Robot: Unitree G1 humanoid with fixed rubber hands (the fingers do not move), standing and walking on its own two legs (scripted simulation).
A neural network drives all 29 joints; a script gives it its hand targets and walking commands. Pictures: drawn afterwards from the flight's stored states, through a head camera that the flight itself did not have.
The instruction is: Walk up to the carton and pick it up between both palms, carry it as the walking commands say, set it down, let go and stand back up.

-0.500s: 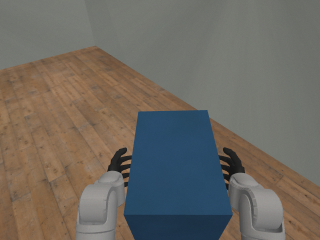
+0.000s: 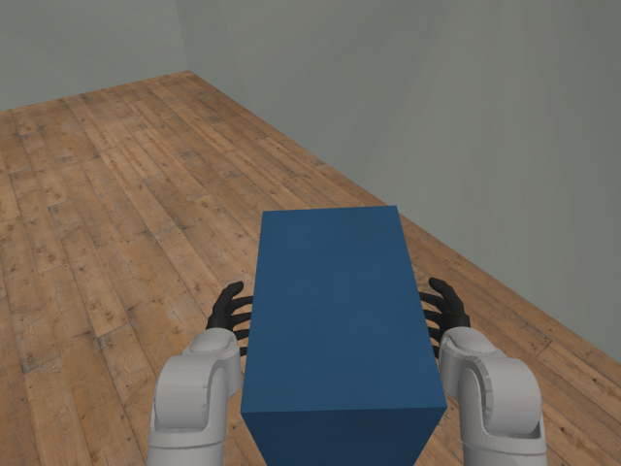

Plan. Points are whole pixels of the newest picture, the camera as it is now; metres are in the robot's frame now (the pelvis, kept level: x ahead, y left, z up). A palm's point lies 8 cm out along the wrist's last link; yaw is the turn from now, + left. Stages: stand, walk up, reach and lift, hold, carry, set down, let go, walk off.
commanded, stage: carry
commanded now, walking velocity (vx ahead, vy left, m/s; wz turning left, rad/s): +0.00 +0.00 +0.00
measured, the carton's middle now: (334, 347) +0.30 +0.00 +0.02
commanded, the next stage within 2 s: hold in 1.12 s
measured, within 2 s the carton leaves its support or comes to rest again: neither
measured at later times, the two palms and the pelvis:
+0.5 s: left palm (233, 326) +0.30 +0.13 +0.06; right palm (443, 326) +0.30 -0.13 +0.07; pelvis +0.02 +0.00 +0.00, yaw +0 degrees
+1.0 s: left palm (239, 324) +0.30 +0.13 +0.06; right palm (447, 324) +0.31 -0.14 +0.07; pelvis +0.02 +0.00 +0.00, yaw +0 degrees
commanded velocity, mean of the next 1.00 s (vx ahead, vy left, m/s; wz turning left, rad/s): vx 0.00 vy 0.00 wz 0.00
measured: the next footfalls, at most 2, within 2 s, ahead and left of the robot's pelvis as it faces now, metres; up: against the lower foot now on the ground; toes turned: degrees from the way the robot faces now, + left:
none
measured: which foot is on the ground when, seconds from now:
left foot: down 0.00-1.00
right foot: down 0.00-1.00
